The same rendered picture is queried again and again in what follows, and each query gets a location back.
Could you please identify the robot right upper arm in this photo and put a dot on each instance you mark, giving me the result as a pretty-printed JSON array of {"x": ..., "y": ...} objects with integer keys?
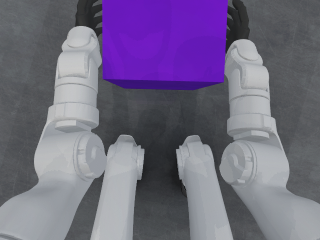
[{"x": 258, "y": 173}]

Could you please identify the left robot forearm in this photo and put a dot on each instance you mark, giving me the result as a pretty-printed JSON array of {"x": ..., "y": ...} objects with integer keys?
[{"x": 74, "y": 107}]

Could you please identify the robot right foot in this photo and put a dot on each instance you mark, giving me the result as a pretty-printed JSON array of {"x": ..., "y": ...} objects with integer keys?
[{"x": 183, "y": 189}]

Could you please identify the robot left upper arm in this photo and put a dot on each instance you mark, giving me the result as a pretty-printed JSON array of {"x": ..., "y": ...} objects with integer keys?
[{"x": 66, "y": 165}]

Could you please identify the robot right hand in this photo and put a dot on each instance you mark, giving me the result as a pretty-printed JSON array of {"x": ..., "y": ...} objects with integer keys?
[{"x": 238, "y": 25}]

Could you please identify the robot right thigh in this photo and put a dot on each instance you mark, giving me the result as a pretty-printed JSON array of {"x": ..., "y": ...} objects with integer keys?
[{"x": 208, "y": 218}]

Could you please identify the carton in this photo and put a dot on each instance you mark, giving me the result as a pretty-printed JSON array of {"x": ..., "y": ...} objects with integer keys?
[{"x": 164, "y": 44}]

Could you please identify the robot left hand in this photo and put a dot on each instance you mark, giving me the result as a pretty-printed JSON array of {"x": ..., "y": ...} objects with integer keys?
[{"x": 85, "y": 15}]

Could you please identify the right robot forearm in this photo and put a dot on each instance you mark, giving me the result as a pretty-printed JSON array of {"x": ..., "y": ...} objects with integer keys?
[{"x": 249, "y": 96}]

